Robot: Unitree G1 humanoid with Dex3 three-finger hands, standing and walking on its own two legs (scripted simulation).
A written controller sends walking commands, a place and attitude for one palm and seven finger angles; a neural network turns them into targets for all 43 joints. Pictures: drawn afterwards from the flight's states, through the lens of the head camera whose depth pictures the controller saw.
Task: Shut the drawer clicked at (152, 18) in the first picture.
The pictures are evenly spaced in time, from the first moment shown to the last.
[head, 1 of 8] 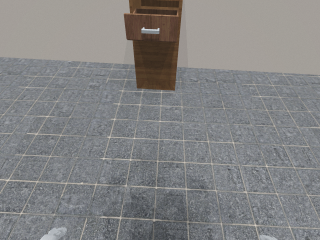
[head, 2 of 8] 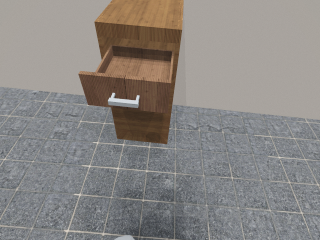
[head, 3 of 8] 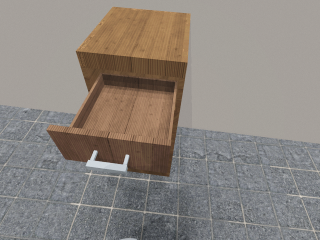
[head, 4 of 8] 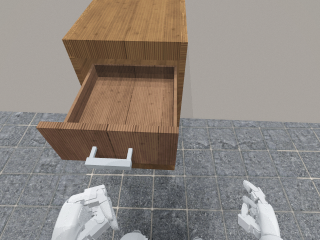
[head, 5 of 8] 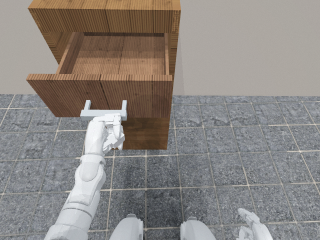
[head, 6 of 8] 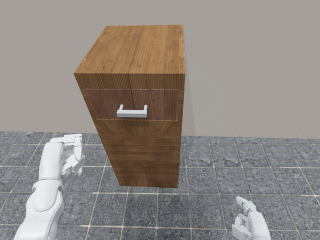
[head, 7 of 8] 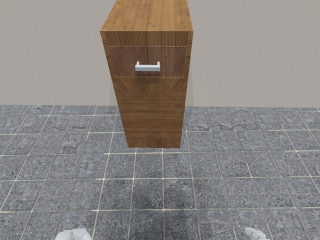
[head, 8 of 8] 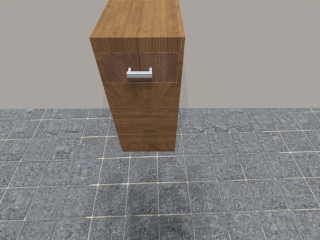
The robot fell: no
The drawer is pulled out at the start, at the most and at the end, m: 0.30 0.30 0.00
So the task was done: yes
